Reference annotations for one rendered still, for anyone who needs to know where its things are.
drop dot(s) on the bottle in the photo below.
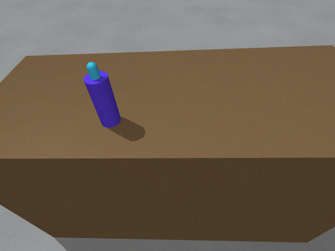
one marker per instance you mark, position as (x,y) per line
(101,93)

